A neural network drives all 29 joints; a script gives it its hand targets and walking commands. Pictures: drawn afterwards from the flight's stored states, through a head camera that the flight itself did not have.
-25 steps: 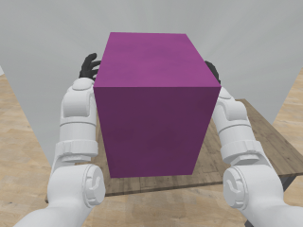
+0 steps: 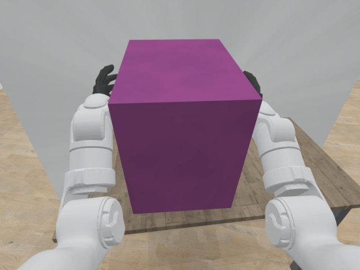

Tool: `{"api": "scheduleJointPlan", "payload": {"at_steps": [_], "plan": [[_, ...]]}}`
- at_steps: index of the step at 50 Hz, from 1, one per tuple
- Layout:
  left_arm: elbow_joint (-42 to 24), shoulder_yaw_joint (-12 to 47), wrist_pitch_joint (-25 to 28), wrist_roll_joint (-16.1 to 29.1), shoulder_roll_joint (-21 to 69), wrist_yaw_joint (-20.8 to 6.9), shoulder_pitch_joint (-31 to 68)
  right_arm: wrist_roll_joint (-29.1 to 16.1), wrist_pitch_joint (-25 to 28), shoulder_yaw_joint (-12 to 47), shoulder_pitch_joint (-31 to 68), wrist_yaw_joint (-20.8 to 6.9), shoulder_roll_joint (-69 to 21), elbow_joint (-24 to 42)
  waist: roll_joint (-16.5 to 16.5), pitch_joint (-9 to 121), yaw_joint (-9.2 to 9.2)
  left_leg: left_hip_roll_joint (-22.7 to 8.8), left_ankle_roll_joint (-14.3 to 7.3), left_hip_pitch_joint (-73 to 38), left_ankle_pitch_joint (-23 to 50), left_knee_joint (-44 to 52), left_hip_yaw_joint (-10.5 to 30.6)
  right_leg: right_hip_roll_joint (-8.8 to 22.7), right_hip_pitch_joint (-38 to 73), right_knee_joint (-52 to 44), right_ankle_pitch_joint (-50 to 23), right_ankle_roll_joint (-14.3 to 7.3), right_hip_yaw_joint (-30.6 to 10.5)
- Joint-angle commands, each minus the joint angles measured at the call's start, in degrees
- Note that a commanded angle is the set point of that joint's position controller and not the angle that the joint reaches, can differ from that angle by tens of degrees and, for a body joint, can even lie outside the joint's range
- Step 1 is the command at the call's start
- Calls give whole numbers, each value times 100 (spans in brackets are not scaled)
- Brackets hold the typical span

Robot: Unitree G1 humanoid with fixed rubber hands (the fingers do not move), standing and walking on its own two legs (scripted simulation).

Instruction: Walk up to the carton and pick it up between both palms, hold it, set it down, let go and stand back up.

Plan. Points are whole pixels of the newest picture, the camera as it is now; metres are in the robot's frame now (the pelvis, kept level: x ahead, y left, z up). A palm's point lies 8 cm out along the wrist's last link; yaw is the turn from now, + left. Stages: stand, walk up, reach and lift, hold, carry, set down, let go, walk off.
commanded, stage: hold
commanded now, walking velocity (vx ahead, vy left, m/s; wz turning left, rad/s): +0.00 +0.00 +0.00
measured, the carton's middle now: (178, 121) +0.40 +0.02 +0.20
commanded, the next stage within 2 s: none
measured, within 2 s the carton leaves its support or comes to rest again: neither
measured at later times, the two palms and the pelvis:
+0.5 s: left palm (103, 99) +0.37 +0.17 +0.27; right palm (252, 105) +0.38 -0.14 +0.25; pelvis +0.00 +0.00 +0.00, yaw +0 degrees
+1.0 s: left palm (103, 98) +0.37 +0.17 +0.27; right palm (253, 102) +0.38 -0.14 +0.26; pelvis +0.00 +0.00 +0.00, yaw +0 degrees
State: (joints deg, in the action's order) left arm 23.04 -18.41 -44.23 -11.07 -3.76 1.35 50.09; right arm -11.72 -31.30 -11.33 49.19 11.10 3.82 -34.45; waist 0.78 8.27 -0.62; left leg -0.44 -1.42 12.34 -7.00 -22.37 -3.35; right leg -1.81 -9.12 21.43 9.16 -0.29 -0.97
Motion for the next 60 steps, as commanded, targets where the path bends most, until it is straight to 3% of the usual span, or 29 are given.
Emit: {"api": "scheduleJointPlan", "payload": {"at_steps": [1, 7, 9, 10, 12, 15, 16, 18, 20, 24, 25, 28, 29, 30, 31, 33, 35, 36, 38, 39, 40, 43, 45, 49, 51, 53, 55, 58, 60], "plan": [[-836, 2361, 101, 792, 3479, -907, 3430, -883, 242, 2504, 5076, -553, -3028, 1698, -137, 1784, -566, 143, 107, -1181, 14, 425, 432, -114, 926, -685, -519, 120, 10], [-1534, 2708, 164, 988, 3554, -779, 3771, -1021, 257, 2760, 4965, -591, -3128, 1957, -337, 2381, -577, 158, 213, -1454, 515, 272, 484, -153, 1025, -577, -890, 118, 45], [-1021, 2487, 137, 864, 3358, -756, 3611, -920, 164, 2708, 5013, -618, -3010, 1597, -248, 1870, -513, 186, 109, -1252, -34, 402, 491, -101, 816, -670, -482, 143, 15], [-646, 2160, 95, 688, 3215, -787, 3421, -922, 153, 2715, 5108, -603, -3132, 1647, -15, 1751, -332, 203, -20, -1073, -303, 476, 383, -60, 938, -735, -334, 190, -37], [-925, 2265, 79, 715, 3322, -829, 3298, -957, 199, 2860, 5173, -579, -3164, 1947, 11, 2018, -313, 187, 9, -1167, 61, 437, 390, -84, 1094, -668, -684, 187, -57], [-839, 2277, 75, 692, 3247, -903, 3436, -937, 136, 2608, 4991, -560, -3027, 1598, -133, 1805, -501, 209, 78, -1159, -149, 475, 407, -99, 835, -732, -387, 199, -15], [-461, 2112, -3, 558, 3227, -934, 3257, -813, 121, 2527, 5030, -547, -3016, 1564, -12, 1352, -421, 178, -9, -1020, -377, 495, 390, -45, 792, -767, -195, 170, -62], [-1130, 2201, 170, 642, 3174, -872, 3824, -844, 178, 2656, 5001, -618, -3170, 1541, -93, 2018, -391, 177, 48, -1203, -404, 549, 417, -92, 950, -682, -179, 162, 26], [-897, 2388, 125, 762, 3375, -856, 3678, -883, 240, 2609, 5267, -624, -3156, 1699, -302, 1871, -438, 209, 73, -1073, -375, 491, 392, -86, 686, -690, -105, 146, -10], [-369, 2099, 57, 608, 3101, -920, 3572, -610, 109, 2351, 4885, -679, -2966, 989, -1, 1115, -467, 124, -17, -831, -938, 702, 424, -53, 623, -802, 345, 129, 32], [-877, 2225, 122, 698, 3341, -901, 3656, -881, 249, 2601, 5263, -701, -3244, 1598, -151, 1805, -358, 186, 16, -927, -494, 541, 357, -79, 879, -704, -18, 137, -22], [-958, 2365, 97, 722, 3369, -875, 3499, -856, 258, 2641, 5059, -624, -3123, 1704, -161, 1789, -428, 197, 72, -1105, -185, 481, 409, -101, 875, -668, -352, 151, -9], [-493, 2125, 51, 595, 3207, -874, 3428, -799, 149, 2486, 5135, -645, -2962, 1331, -68, 1455, -423, 167, 2, -998, -584, 587, 461, -83, 705, -745, -12, 150, -39], [-918, 2279, 125, 757, 3255, -882, 3454, -788, 216, 2644, 5151, -612, -3261, 1818, 155, 1999, -433, 209, -11, -1053, -100, 476, 387, -115, 1072, -625, -598, 179, -9], [-1133, 2569, 170, 820, 3490, -875, 3580, -887, 285, 2635, 5086, -601, -3168, 1791, -262, 2123, -556, 202, 133, -1260, 71, 444, 378, -153, 954, -607, -586, 132, 97], [-889, 2698, 109, 876, 3549, -801, 3605, -941, 221, 2507, 5128, -638, -2947, 1655, -389, 1856, -606, 135, 194, -1228, 21, 442, 468, -168, 814, -649, -485, 60, 56], [-1131, 2546, 90, 828, 3418, -830, 3385, -933, 252, 2717, 4963, -603, -3066, 1943, -275, 2068, -469, 161, 143, -1181, 235, 372, 432, -117, 1110, -625, -773, 79, -5], [-1126, 2518, 110, 919, 3442, -831, 3316, -1010, 220, 2814, 5166, -566, -3194, 2231, 141, 2236, -508, 210, 37, -1206, 379, 306, 406, -153, 1313, -582, -1207, 160, -3], [-1373, 2587, 93, 869, 3396, -858, 3058, -1115, 181, 2961, 4845, -510, -3106, 2315, -68, 2362, -511, 270, 86, -1317, 632, 252, 434, -161, 1389, -520, -1566, 187, -18], [-1274, 2648, 57, 893, 3494, -863, 3147, -1080, 142, 2815, 4796, -471, -2978, 2177, -85, 2107, -626, 238, 172, -1328, 498, 283, 428, -158, 1234, -566, -1304, 184, -10], [-1238, 2506, 49, 826, 3364, -866, 3510, -1073, 111, 2848, 4893, -489, -3057, 2059, -90, 2161, -505, 215, 88, -1343, 271, 309, 440, -135, 1190, -600, -956, 174, -14], [-1987, 2727, 126, 996, 3348, -858, 3691, -1181, 58, 2871, 4660, -501, -3185, 2064, -331, 2320, -611, 204, 162, -1388, 543, 312, 440, -107, 1264, -519, -1232, 161, -25], [-1410, 2423, -31, 747, 3273, -907, 3448, -1076, -108, 2639, 4343, -511, -2936, 1305, -417, 1522, -596, 179, 198, -1231, 209, 420, 480, -123, 893, -593, -709, 151, 18], [-1074, 2293, -35, 667, 3166, -998, 3313, -908, 15, 2632, 4798, -545, -3018, 1652, -21, 1593, -423, 195, 43, -1032, -247, 555, 342, -66, 952, -656, -360, 183, 6], [-923, 2240, -74, 561, 3077, -997, 3301, -923, -33, 2571, 4661, -578, -2922, 1333, -318, 1288, -471, 166, 92, -961, -373, 615, 357, -48, 869, -688, -274, 110, -21], [-848, 2202, -27, 502, 3216, -972, 3539, -861, 26, 2582, 4941, -622, -2967, 1351, -264, 1302, -419, 173, 48, -887, -642, 664, 395, -85, 768, -748, 134, 121, 0], [-1254, 2534, 52, 817, 3445, -930, 3612, -876, 163, 2541, 4953, -629, -3041, 1808, -327, 2017, -559, 148, 142, -1101, -272, 562, 422, -126, 966, -634, -341, 60, 39], [-989, 2286, 41, 709, 3167, -931, 3571, -809, 74, 2625, 4859, -630, -2991, 1458, -4, 1561, -481, 175, 37, -1108, -409, 624, 416, -108, 835, -729, -193, 155, 44], [-738, 2329, -64, 595, 3267, -1019, 3134, -763, 75, 2546, 4731, -598, -2900, 1485, -111, 1274, -509, 157, 31, -895, -424, 589, 399, -89, 802, -707, -201, 123, 5]]}}
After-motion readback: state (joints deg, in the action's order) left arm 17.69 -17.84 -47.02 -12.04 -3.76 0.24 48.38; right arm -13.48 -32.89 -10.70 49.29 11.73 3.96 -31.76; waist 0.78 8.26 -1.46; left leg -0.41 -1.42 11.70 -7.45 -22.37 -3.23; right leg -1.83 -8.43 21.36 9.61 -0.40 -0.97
